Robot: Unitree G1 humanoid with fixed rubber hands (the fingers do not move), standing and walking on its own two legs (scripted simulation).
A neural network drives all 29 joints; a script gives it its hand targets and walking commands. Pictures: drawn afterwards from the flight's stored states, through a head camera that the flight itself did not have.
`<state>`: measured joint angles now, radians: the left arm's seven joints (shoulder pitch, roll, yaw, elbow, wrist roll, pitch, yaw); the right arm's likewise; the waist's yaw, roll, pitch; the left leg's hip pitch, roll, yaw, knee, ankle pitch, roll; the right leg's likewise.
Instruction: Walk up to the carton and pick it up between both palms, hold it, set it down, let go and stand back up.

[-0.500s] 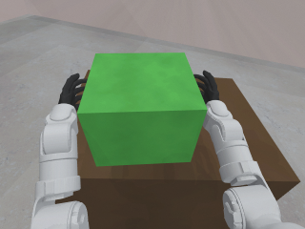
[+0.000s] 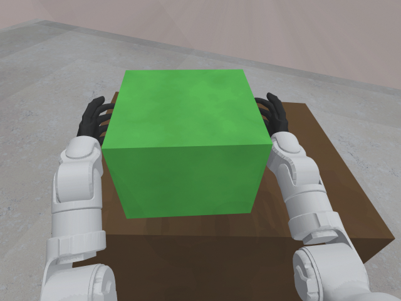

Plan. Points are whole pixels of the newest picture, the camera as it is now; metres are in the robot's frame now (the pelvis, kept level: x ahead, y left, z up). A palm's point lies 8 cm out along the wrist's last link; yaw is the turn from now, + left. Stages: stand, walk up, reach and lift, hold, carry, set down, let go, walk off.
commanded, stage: hold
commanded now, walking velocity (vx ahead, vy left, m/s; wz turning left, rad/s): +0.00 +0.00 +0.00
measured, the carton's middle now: (187, 140) +0.40 +0.00 +0.14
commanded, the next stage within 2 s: none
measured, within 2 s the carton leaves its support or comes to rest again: neither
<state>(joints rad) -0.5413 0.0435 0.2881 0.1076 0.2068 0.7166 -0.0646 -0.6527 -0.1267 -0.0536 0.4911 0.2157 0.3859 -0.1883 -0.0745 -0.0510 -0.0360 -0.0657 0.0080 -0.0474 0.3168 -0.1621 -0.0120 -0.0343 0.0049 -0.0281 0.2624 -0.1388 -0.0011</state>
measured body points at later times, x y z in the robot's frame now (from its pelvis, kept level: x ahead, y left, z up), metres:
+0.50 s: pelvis +0.00 +0.00 +0.00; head -0.05 +0.03 +0.45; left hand +0.37 +0.18 +0.18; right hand +0.37 -0.18 +0.19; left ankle +0.01 +0.13 -0.75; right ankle +0.01 -0.12 -0.75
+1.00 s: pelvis +0.00 +0.00 +0.00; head -0.05 +0.03 +0.45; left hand +0.37 +0.18 +0.18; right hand +0.37 -0.18 +0.19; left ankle +0.01 +0.13 -0.75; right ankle +0.01 -0.12 -0.75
